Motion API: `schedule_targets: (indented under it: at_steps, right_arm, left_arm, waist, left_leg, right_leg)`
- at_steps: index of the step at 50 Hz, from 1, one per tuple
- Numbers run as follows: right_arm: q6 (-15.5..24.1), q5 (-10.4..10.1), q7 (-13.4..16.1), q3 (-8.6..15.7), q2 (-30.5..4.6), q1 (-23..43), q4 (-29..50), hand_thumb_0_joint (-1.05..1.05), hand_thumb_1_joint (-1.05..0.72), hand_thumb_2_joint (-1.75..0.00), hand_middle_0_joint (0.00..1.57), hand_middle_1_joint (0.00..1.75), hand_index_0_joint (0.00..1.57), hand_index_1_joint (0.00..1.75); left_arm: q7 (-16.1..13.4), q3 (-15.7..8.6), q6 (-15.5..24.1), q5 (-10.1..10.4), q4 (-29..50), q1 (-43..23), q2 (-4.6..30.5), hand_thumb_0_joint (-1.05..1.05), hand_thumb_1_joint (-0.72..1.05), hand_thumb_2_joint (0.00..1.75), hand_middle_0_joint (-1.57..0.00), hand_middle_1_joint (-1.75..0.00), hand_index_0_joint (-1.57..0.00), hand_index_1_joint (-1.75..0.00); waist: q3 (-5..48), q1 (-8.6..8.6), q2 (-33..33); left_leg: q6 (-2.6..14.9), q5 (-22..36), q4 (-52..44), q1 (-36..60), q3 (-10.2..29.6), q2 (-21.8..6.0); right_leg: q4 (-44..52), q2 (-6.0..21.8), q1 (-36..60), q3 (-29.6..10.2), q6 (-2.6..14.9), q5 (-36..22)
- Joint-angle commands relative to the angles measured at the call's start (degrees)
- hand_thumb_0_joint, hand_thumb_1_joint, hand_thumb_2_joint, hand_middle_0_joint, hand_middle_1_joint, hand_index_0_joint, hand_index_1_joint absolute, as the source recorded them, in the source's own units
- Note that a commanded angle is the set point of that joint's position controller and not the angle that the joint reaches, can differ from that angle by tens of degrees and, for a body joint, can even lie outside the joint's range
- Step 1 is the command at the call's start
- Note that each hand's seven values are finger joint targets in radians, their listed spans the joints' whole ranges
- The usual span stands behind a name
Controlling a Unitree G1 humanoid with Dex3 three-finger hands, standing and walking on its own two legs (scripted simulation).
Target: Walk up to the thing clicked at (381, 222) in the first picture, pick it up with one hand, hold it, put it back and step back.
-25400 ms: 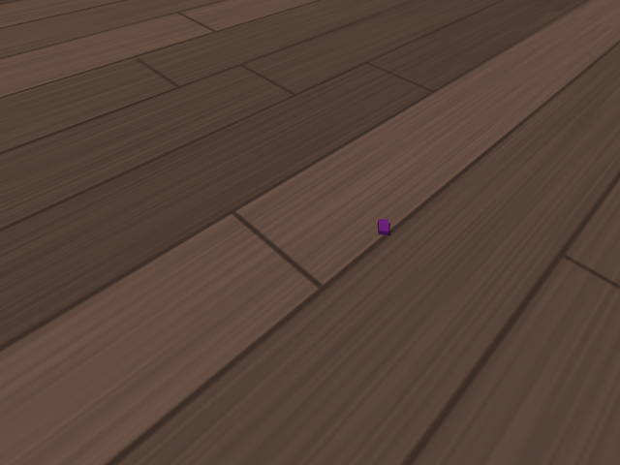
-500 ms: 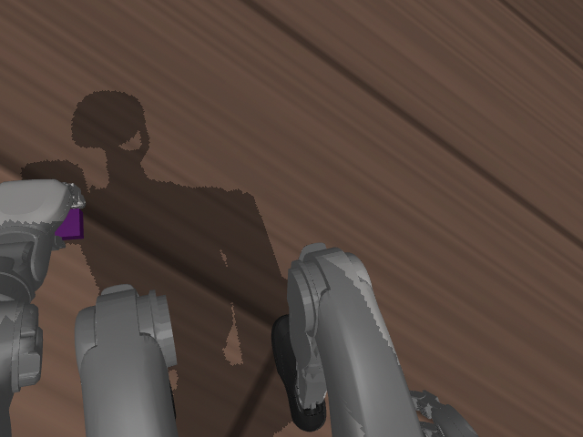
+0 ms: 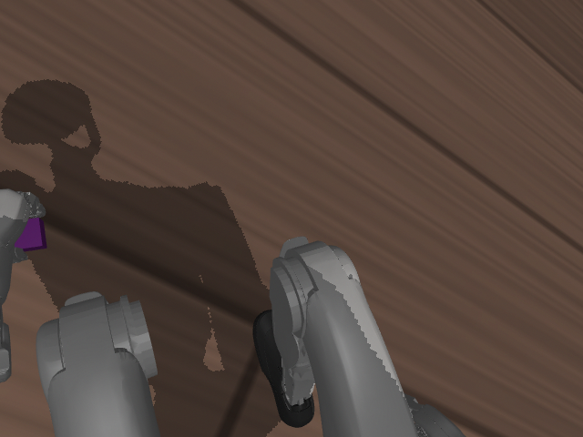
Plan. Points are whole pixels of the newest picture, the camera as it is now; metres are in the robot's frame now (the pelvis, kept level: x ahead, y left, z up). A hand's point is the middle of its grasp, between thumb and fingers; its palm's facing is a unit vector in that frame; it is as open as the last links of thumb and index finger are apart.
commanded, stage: rest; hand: left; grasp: from above
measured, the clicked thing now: (13, 237) +0.43 +0.26 -0.26
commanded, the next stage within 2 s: open in 0.76 s
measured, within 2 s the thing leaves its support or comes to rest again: rests again in 0.14 s
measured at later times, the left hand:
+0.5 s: hand (12, 239) +0.42 +0.25 -0.24, palm faces -0.47 -0.09 -0.88, open 7.0 cm
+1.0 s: hand (12, 240) +0.42 +0.25 -0.24, palm faces -0.46 -0.07 -0.89, open 7.2 cm
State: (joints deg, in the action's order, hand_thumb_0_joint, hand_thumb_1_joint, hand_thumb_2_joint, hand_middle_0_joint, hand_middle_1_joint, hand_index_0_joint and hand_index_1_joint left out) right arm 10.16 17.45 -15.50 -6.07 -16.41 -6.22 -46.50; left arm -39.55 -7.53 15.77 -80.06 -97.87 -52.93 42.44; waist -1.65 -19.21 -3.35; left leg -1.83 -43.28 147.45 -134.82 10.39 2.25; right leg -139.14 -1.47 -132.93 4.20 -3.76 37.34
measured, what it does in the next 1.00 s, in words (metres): stands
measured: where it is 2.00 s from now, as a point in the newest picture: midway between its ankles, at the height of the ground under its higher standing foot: (219, 424)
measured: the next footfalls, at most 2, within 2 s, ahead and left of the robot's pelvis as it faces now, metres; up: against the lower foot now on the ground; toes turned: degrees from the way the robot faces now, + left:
none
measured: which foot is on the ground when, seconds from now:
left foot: down 0.00-1.00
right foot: down 0.00-1.00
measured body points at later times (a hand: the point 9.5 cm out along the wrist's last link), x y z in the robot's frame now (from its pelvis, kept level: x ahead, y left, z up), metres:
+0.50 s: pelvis +0.00 +0.01 +0.00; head +0.25 +0.10 +0.36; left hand +0.44 +0.25 -0.19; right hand +0.03 -0.26 -0.07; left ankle +0.06 +0.13 -0.26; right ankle +0.11 -0.13 -0.26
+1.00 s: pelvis -0.01 +0.01 +0.00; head +0.24 +0.11 +0.36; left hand +0.44 +0.25 -0.19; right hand +0.04 -0.25 -0.06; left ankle +0.06 +0.13 -0.26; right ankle +0.11 -0.13 -0.26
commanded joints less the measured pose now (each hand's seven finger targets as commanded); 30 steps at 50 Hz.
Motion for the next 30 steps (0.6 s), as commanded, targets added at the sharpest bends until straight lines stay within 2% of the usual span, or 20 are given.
schedule_targets:
  at_steps: [1,2,5,6,9,11,13,15,16,17,19,21,22,23,24,25,26,27,30]
  right_arm:
    - [1.18,0.11,-0.27,4.14,-17.31,-10.15,0.27,0.00,-0.90,-0.90,0.20,0.30,0.20,0.30]
    - [1.26,0.44,-0.47,4.10,-17.33,-10.17,-0.44,0.00,-0.90,-0.90,0.20,0.30,0.20,0.30]
    - [1.72,0.36,-1.07,3.89,-17.64,-9.65,-0.23,0.00,-0.90,-0.90,0.20,0.30,0.20,0.30]
    - [1.75,0.50,-1.30,3.84,-18.01,-10.09,-0.24,0.00,-0.90,-0.90,0.20,0.30,0.20,0.30]
    - [2.13,0.53,-1.87,3.22,-17.93,-8.43,0.08,0.00,-0.90,-0.90,0.20,0.30,0.20,0.30]
    - [2.42,0.59,-2.34,2.65,-18.18,-9.43,0.36,0.00,-0.90,-0.90,0.20,0.30,0.20,0.30]
    - [2.50,0.65,-2.58,2.48,-18.42,-8.78,0.21,0.00,-0.90,-0.90,0.20,0.30,0.20,0.30]
    - [3.01,0.84,-3.12,1.70,-18.31,-8.45,0.72,0.00,-0.90,-0.90,0.20,0.30,0.20,0.30]
    - [3.17,0.93,-3.07,2.19,-19.08,-7.54,0.43,0.00,-0.90,-0.90,0.20,0.30,0.20,0.30]
    - [3.06,0.75,-3.11,1.89,-18.91,-8.78,0.36,0.00,-0.91,-0.90,0.20,0.30,0.20,0.30]
    - [3.62,1.09,-3.44,1.11,-18.80,-7.87,0.67,0.00,-0.90,-0.90,0.20,0.30,0.20,0.30]
    - [3.91,0.72,-3.35,1.48,-19.70,-7.68,0.74,0.00,-0.90,-0.90,0.20,0.30,0.20,0.30]
    - [4.35,0.97,-3.64,0.54,-19.05,-7.38,0.87,0.00,-0.90,-0.90,0.20,0.30,0.20,0.30]
    - [4.10,1.22,-3.47,0.85,-19.69,-8.18,0.23,0.00,-0.91,-0.90,0.20,0.30,0.20,0.30]
    - [4.37,0.83,-3.42,0.89,-19.64,-7.12,0.56,0.00,-0.90,-0.90,0.20,0.30,0.20,0.30]
    - [4.45,1.04,-3.53,1.27,-20.23,-7.51,0.85,0.00,-0.90,-0.90,0.20,0.30,0.20,0.30]
    - [4.72,1.05,-3.60,0.49,-19.50,-6.80,0.87,0.00,-0.90,-0.90,0.20,0.30,0.20,0.30]
    - [5.04,1.16,-3.81,0.21,-19.50,-6.87,0.73,0.00,-0.90,-0.90,0.20,0.30,0.20,0.30]
    - [5.23,0.87,-3.91,-0.06,-20.09,-7.04,0.67,0.00,-0.90,-0.90,0.20,0.30,0.20,0.30]
  left_arm:
    - [-3.20,0.09,-0.18,1.12,5.03,-17.49,10.56,0.00,0.94,0.32,-1.32,-0.12,-1.31,-0.13]
    - [-3.70,-0.60,-0.29,0.95,5.01,-16.82,11.67,0.00,0.94,0.30,-1.32,-0.11,-1.31,-0.12]
    - [-4.22,-0.19,-0.88,1.39,4.69,-16.46,11.20,0.00,0.96,0.31,-1.33,-0.11,-1.33,-0.12]
    - [-4.41,-1.07,-0.98,1.30,4.70,-16.06,12.08,0.00,0.95,0.33,-1.34,-0.11,-1.32,-0.13]
    - [-4.30,0.13,-1.30,1.32,3.78,-16.70,11.53,0.00,0.96,0.30,-1.34,-0.11,-1.33,-0.12]
    - [-4.41,-0.98,-1.38,1.39,2.70,-16.82,12.19,0.00,0.96,0.30,-1.33,-0.12,-1.33,-0.12]
    - [-4.51,-0.68,-1.50,1.41,2.66,-16.14,12.55,0.00,0.96,0.31,-1.35,-0.10,-1.33,-0.12]
    - [-4.35,0.03,-1.49,1.79,1.85,-16.88,11.66,0.00,0.97,0.31,-1.35,-0.10,-1.34,-0.12]
    - [-4.45,0.58,-1.36,2.02,2.56,-17.51,11.80,0.00,0.95,0.31,-1.34,-0.11,-1.33,-0.12]
    - [-4.70,-0.46,-1.29,1.88,2.43,-17.04,12.85,0.00,0.94,0.33,-1.35,-0.09,-1.32,-0.12]
    - [-4.16,0.61,-0.99,2.08,1.19,-17.49,12.25,0.00,0.95,0.29,-1.34,-0.10,-1.33,-0.11]
    - [-4.29,1.12,-0.74,2.23,1.47,-17.71,12.75,0.00,0.93,0.30,-1.33,-0.09,-1.31,-0.11]
    - [-4.34,1.41,-0.69,2.26,1.62,-17.86,12.47,0.00,0.94,0.30,-1.33,-0.09,-1.32,-0.11]
    - [-4.87,0.83,-0.58,2.41,1.85,-17.06,13.35,0.00,0.93,0.31,-1.34,-0.08,-1.32,-0.11]
    - [-4.99,1.55,-0.64,2.35,1.87,-17.26,13.04,0.00,0.91,0.33,-1.35,-0.07,-1.31,-0.11]
    - [-5.06,1.78,-0.55,2.29,1.77,-17.05,13.02,0.00,0.94,0.29,-1.33,-0.09,-1.32,-0.11]
    - [-5.24,1.77,-0.80,2.52,1.00,-17.28,12.91,0.00,0.93,0.29,-1.33,-0.10,-1.31,-0.11]
    - [-5.13,2.43,-0.85,2.44,1.11,-17.10,12.33,0.00,0.93,0.30,-1.34,-0.08,-1.31,-0.11]
    - [-5.58,2.17,-0.89,2.82,0.34,-17.00,13.04,0.00,0.92,0.28,-1.34,-0.06,-1.31,-0.09]
  waist:
    - [35.27,-2.30,22.44]
    - [35.42,-1.67,22.54]
    - [35.49,-1.90,23.09]
    - [35.82,-1.83,24.00]
    - [34.33,-2.04,23.64]
    - [34.04,-3.08,24.29]
    - [34.14,-2.57,24.39]
    - [32.91,-3.66,25.14]
    - [32.84,-3.27,24.56]
    - [33.26,-3.39,24.36]
    - [31.36,-4.21,23.97]
    - [31.60,-4.01,23.37]
    - [30.95,-4.42,22.77]
    - [32.77,-4.02,22.55]
    - [32.23,-3.71,22.60]
    - [32.52,-4.09,23.77]
    - [31.42,-3.93,21.81]
    - [30.86,-4.56,21.95]
    - [30.36,-4.59,22.31]
  left_leg:
    - [2.86,12.81,-15.40,26.27,-7.08,-0.32]
    - [2.83,12.59,-15.71,25.97,-6.98,-0.48]
    - [2.61,12.55,-15.83,26.57,-6.62,-0.61]
    - [2.57,13.54,-16.29,27.24,-6.47,-0.53]
    - [2.54,12.66,-16.13,26.54,-5.90,-0.75]
    - [2.35,13.85,-16.23,27.82,-5.58,-0.75]
    - [2.29,13.93,-16.12,27.82,-5.39,-0.87]
    - [2.14,14.39,-15.89,28.08,-4.99,-1.06]
    - [2.36,12.80,-15.96,26.76,-5.08,-0.95]
    - [2.29,13.78,-16.61,27.44,-4.64,-0.99]
    - [2.39,12.36,-15.61,26.40,-5.04,-0.96]
    - [2.43,11.75,-15.52,26.16,-5.00,-1.03]
    - [2.60,11.52,-14.63,25.64,-5.10,-0.96]
    - [2.63,12.06,-15.65,25.85,-4.86,-1.08]
    - [2.46,11.45,-15.34,25.73,-4.87,-1.05]
    - [2.51,12.01,-15.36,26.50,-5.16,-1.17]
    - [2.44,11.00,-15.09,25.15,-4.63,-1.25]
    - [2.57,10.91,-14.84,25.10,-4.80,-1.13]
    - [2.33,11.52,-15.70,25.41,-3.94,-1.40]
  right_leg:
    - [11.23,-1.75,20.75,8.33,4.37,-13.25]
    - [11.58,-1.85,21.10,8.41,4.34,-12.75]
    - [11.42,-2.08,21.16,8.67,4.43,-12.60]
    - [11.03,-1.89,20.99,9.03,4.20,-13.36]
    - [10.97,-2.19,20.55,9.29,4.29,-12.92]
    - [10.33,-1.84,20.40,9.79,3.95,-14.10]
    - [10.39,-2.09,20.93,9.87,4.04,-14.24]
    - [9.83,-1.87,20.73,10.20,3.83,-14.75]
    - [10.59,-2.20,21.03,10.01,4.16,-13.54]
    - [10.69,-2.00,21.02,10.20,4.05,-14.13]
    - [10.72,-1.99,21.03,10.29,3.88,-13.17]
    - [11.54,-2.26,21.85,9.90,4.19,-12.75]
    - [11.54,-2.07,22.07,10.12,3.91,-12.63]
    - [12.39,-2.67,23.47,10.01,4.15,-12.97]
    - [11.90,-2.48,22.55,9.87,4.30,-12.42]
    - [12.16,-2.74,23.62,9.69,4.31,-12.93]
    - [12.05,-2.64,22.80,10.00,4.33,-12.13]
    - [12.19,-2.49,22.42,10.14,4.18,-11.98]
    - [11.95,-2.62,22.41,10.46,4.33,-12.51]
